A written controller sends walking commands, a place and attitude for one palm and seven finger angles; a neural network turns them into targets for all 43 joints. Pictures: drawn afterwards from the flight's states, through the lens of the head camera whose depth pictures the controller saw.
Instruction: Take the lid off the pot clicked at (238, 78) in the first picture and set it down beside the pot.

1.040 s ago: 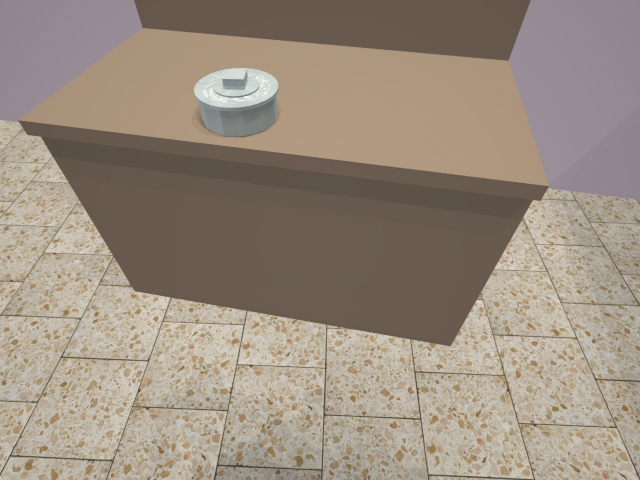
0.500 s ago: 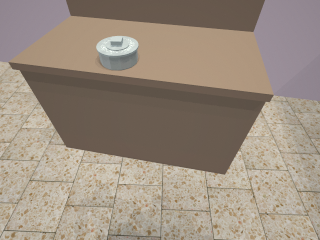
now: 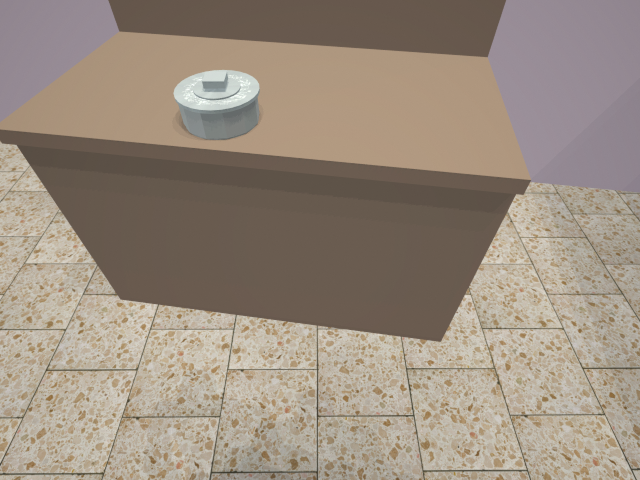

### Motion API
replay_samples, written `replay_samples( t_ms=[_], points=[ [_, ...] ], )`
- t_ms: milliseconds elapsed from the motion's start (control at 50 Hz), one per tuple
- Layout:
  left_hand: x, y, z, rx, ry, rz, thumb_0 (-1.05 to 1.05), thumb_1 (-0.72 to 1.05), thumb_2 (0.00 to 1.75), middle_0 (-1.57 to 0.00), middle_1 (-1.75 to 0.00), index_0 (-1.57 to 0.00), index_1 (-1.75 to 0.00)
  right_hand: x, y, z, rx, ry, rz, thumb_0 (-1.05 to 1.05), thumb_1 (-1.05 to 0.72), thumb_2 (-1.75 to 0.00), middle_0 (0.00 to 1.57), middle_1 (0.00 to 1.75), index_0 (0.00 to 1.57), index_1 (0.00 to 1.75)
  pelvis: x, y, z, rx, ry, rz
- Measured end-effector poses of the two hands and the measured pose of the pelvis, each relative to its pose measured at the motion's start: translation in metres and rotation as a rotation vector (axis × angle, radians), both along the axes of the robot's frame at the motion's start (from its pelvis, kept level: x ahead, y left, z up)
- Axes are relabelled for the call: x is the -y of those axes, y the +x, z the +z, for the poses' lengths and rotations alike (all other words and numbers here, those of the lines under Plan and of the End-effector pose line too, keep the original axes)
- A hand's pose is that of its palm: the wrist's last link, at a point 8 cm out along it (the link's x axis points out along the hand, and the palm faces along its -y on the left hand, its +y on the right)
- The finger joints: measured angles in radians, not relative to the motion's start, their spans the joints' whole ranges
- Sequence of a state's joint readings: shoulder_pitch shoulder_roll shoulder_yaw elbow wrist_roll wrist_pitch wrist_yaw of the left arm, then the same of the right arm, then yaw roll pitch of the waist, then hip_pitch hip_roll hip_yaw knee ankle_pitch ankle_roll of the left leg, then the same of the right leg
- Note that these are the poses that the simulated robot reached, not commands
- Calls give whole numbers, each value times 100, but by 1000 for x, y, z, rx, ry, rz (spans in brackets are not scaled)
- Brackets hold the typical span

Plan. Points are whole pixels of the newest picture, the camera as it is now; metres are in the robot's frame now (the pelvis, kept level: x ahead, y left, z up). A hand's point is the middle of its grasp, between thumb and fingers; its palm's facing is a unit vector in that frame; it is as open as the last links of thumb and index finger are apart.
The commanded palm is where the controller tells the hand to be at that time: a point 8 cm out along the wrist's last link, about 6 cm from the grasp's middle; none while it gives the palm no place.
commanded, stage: take the last steps up to it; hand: left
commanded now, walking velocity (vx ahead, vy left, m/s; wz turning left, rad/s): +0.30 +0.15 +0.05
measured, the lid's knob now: (215, 79) +0.87 +0.29 +0.08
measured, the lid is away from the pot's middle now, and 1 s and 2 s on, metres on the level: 0.00 0.00 0.00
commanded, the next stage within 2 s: come to a stop and stand still in 1.02 s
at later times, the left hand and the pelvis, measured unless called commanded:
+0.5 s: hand out of the picture +0.07 +0.28 -0.18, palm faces +0.04 -0.98 -0.18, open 7.4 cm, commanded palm none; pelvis +0.09 +0.09 +0.00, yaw -1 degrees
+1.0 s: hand (163, 355) +0.34 +0.30 -0.17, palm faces +0.15 -0.96 -0.22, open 7.2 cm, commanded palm none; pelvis +0.28 +0.12 -0.01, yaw +3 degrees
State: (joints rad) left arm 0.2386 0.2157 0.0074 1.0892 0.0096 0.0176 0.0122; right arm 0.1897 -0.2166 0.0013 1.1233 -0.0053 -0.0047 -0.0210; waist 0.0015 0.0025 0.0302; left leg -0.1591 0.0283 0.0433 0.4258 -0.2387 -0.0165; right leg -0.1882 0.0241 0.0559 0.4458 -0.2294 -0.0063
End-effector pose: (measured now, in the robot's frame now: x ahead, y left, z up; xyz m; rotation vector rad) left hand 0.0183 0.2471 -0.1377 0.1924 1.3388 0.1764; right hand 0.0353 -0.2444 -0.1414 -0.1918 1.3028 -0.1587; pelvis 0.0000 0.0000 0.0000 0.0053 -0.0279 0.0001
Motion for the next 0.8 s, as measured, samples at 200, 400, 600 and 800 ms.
replay_samples(
  t_ms=[200,400,600,800],
  points=[
    [6,-10,-8,-5,-56,50,1,90,90,-20,-30,-20,-30,-18,-39,-4,-127,25,-32,1,-91,-90,20,30,20,30,-13,15,-3,-15,-12,11],
    [-54,-14,-26,-132,-85,93,1,90,90,-20,-30,-20,-30,-66,-9,4,-74,-41,-61,1,-91,-90,19,30,20,30,-73,56,-12,-18,-9,5],
    [-98,123,-8,41,-58,17,1,91,90,-20,-30,-20,-30,-153,4,7,-172,75,-111,0,-91,-90,19,30,20,30,-106,116,0,-37,8,-7],
    [-83,277,-7,190,-87,-56,1,91,90,-20,-30,-20,-30,-192,49,-10,-286,150,-156,0,-90,-90,20,30,20,30,-119,198,-13,-33,12,7]
  ],
)
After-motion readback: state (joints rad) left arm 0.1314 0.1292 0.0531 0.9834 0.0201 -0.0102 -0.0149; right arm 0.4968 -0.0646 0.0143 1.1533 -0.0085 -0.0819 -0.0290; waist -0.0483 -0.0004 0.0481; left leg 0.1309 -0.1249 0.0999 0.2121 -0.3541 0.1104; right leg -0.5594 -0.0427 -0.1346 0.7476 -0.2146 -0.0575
